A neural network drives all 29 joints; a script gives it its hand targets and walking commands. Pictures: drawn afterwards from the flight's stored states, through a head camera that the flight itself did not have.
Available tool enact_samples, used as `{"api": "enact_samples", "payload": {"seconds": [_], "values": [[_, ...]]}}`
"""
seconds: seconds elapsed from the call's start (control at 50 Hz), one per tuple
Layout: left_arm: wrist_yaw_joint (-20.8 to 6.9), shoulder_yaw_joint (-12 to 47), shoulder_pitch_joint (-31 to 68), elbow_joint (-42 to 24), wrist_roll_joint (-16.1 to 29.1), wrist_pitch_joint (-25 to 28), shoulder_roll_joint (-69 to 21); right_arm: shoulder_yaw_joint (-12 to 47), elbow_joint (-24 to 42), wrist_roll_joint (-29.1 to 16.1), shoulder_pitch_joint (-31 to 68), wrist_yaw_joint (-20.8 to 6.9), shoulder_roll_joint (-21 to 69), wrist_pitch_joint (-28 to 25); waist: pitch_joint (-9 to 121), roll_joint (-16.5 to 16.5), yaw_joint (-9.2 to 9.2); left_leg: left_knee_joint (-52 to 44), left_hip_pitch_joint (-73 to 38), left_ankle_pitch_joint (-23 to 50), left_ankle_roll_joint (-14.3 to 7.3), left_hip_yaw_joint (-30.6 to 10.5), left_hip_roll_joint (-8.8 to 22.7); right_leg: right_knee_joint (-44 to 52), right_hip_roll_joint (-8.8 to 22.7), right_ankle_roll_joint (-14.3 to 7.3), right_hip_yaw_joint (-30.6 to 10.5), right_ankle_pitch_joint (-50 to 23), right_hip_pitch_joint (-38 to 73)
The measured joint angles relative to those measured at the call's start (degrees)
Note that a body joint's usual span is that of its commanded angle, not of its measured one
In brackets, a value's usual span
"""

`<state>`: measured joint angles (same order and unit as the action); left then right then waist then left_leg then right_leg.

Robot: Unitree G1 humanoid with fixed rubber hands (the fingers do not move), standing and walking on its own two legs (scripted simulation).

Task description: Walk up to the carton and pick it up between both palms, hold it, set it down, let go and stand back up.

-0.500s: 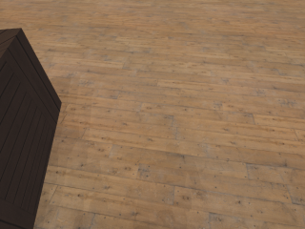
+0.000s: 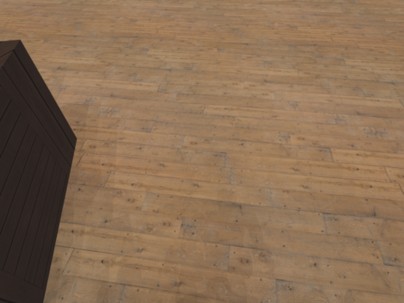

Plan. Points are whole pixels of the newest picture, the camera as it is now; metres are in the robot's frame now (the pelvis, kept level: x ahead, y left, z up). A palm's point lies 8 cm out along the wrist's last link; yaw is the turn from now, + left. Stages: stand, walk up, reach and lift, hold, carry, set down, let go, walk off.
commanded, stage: stand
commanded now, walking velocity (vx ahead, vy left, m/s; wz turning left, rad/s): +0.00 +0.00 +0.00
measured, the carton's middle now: out of the picture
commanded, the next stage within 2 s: none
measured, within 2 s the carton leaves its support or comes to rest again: neither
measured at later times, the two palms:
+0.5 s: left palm out of the picture +0.07 +0.24 -0.12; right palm out of the picture +0.03 -0.24 -0.13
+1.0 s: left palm out of the picture +0.07 +0.24 -0.13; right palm out of the picture +0.03 -0.24 -0.13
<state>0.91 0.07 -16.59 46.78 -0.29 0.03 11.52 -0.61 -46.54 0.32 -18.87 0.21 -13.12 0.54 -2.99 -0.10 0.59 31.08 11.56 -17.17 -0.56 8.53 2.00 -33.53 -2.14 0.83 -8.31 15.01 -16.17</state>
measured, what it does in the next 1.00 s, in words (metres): stands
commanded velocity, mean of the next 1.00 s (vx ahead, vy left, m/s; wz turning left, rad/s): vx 0.00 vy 0.00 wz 0.00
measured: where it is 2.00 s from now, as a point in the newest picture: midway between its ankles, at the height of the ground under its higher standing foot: outside the picture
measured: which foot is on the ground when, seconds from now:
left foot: down 0.00-1.00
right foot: down 0.00-1.00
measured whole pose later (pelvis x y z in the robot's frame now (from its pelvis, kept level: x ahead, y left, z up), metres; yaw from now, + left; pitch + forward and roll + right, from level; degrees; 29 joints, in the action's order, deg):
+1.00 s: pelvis +0.02 +0.01 +0.00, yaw -1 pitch -2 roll +1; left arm 1.9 0.6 -15.5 53.4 0.0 0.0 11.3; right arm -0.6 -52.6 0.2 -19.3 0.8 -12.1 0.5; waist -2.7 0.4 1.0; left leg 28.2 8.5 -17.5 -0.8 9.5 1.9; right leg -30.9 -2.1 1.2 -9.2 15.1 -13.5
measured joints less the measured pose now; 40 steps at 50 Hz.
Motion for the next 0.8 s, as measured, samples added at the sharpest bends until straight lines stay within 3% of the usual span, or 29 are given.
{"api": "enact_samples", "payload": {"seconds": [0.8], "values": [[0.8, 0.4, 0.9, 5.2, 0.1, 0.0, 0.0, 0.3, -4.7, -0.1, -0.4, 0.5, 0.2, -0.2, 0.6, 0.2, 0.32, -2.4, -2.6, -0.3, -0.2, 0.9, -0.1, 2.2, 0.0, 0.3, -0.9, 0.1, 2.2]]}}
